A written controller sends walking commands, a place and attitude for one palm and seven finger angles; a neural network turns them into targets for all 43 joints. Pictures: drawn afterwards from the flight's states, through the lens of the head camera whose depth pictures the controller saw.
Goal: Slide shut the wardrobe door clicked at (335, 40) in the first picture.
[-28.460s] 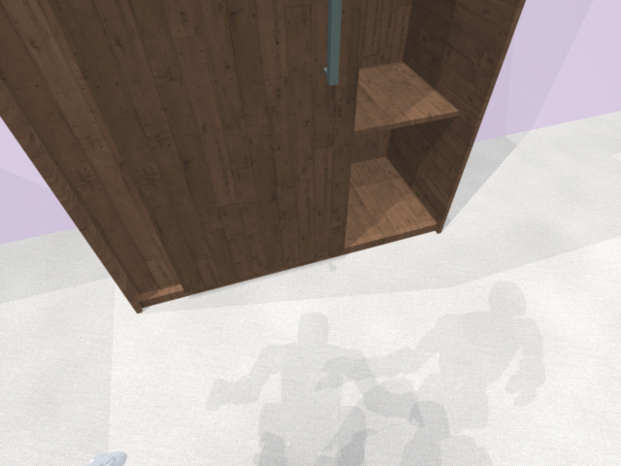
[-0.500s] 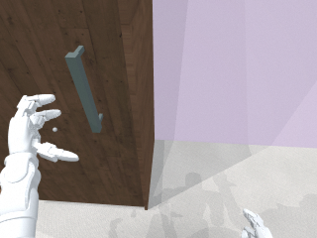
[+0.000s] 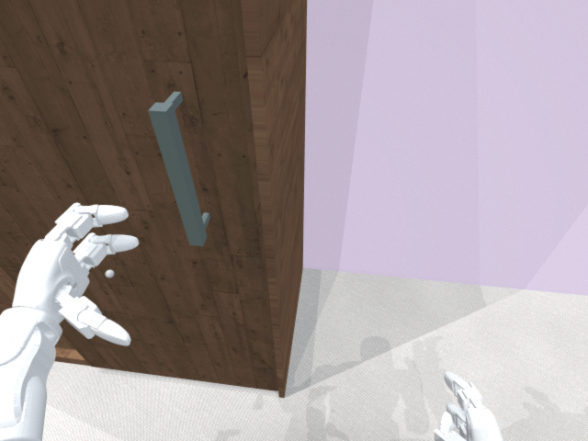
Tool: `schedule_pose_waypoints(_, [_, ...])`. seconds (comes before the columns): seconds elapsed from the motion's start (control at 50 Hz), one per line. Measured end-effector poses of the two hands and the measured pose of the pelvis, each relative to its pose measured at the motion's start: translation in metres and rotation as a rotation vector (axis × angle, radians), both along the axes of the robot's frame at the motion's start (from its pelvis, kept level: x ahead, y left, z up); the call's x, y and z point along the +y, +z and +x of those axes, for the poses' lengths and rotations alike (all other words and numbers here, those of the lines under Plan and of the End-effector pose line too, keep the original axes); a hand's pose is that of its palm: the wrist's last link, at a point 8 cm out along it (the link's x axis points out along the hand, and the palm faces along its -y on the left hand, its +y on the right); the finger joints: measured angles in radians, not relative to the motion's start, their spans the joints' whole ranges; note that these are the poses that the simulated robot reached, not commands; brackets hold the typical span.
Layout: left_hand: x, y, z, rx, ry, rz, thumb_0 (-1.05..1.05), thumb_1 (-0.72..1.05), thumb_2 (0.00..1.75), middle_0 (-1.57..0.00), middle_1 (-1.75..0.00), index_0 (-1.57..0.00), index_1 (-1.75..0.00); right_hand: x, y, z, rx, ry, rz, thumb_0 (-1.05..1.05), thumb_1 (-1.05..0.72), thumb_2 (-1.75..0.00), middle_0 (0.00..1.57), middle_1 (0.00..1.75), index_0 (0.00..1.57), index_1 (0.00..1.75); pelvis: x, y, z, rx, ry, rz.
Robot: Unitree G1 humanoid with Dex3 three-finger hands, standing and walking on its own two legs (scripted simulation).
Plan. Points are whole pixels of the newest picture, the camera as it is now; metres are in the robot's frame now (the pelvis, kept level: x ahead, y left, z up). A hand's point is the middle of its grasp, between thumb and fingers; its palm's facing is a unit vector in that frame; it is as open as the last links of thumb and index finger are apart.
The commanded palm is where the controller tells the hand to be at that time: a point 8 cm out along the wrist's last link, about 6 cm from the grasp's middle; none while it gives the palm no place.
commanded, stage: draw the hand back to the body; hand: left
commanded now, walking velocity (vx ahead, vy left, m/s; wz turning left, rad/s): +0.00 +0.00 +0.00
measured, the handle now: (187, 175) +0.43 +0.22 +0.16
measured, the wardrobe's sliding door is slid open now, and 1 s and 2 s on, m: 0.00 0.00 0.00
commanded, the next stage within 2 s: step back with the hand held close in 1.44 s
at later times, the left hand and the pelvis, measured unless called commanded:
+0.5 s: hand (78, 289) +0.22 +0.27 +0.16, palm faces +0.33 -0.91 -0.26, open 14.0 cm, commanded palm +0.17 +0.30 +0.17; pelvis -0.01 +0.01 +0.00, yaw -1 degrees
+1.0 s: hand (77, 283) +0.22 +0.27 +0.17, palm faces +0.40 -0.84 -0.37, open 9.3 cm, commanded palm +0.17 +0.31 +0.18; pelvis +0.02 +0.02 +0.01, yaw -2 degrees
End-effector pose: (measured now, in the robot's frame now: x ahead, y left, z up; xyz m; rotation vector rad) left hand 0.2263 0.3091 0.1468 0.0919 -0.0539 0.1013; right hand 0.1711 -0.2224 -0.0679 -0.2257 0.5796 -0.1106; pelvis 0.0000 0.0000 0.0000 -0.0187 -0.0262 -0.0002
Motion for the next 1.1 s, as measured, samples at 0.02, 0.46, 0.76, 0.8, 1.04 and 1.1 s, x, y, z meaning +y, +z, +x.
schedule_pose_waypoints(0.02, [-0.001, 0.002, 0.001, 0.014, -0.04, -0.003, -0.02, -0.55, 0.2, -0.25, -1.15, -0.25, -1.15, -0.001, 0.001, -0.001, -0.01, -0.005, 0.002, 0.01, -0.9, -0.9, 0.21, 0.3, 0.21, 0.3, 0.0, 0.0, 0.0, -0.003, -0.002, 0.0])
schedule_pose_waypoints(0.46, [0.002, 0.02, -0.042, -0.056, 0.149, 0.155, -0.02, -0.44, 0.25, -0.25, -1.09, -0.25, -1.09, 0.008, 0.02, 0.004, -0.106, 0.045, 0.0, 0.01, -0.91, -0.9, 0.2, 0.3, 0.21, 0.3, 0.007, 0.003, -0.006, -0.042, -0.008, -0.006])
schedule_pose_waypoints(0.76, [0.006, 0.025, -0.051, -0.097, 0.335, 0.288, -0.01, 0.04, 0.48, -0.24, -0.8, -0.24, -0.8, 0.018, 0.002, 0.001, 0.056, 0.038, 0.012, 0.01, -0.9, -0.9, 0.21, 0.3, 0.21, 0.3, 0.016, 0.01, 0.008, -0.063, -0.024, 0.006])
schedule_pose_waypoints(0.8, [0.005, 0.027, -0.05, -0.102, 0.329, 0.297, -0.01, 0.12, 0.52, -0.24, -0.76, -0.24, -0.76, 0.017, 0.003, 0.003, 0.056, 0.032, 0.015, 0.01, -0.9, -0.9, 0.21, 0.3, 0.21, 0.3, 0.016, 0.01, 0.011, -0.064, -0.027, 0.007])
schedule_pose_waypoints(1.04, [-0.001, 0.034, -0.047, -0.099, 0.3, 0.33, 0.0, 0.55, 0.73, -0.22, -0.51, -0.22, -0.51, 0.012, 0.009, 0.019, 0.041, 0.015, 0.017, 0.01, -0.91, -0.9, 0.2, 0.3, 0.21, 0.3, 0.016, 0.011, 0.022, -0.059, -0.038, 0.008])
schedule_pose_waypoints(1.1, [-0.001, 0.035, -0.049, -0.096, 0.307, 0.333, 0.0, 0.65, 0.78, -0.22, -0.44, -0.22, -0.44, 0.011, 0.01, 0.022, 0.042, 0.017, 0.015, 0.01, -0.91, -0.9, 0.2, 0.3, 0.21, 0.3, 0.014, 0.011, 0.023, -0.06, -0.037, 0.008])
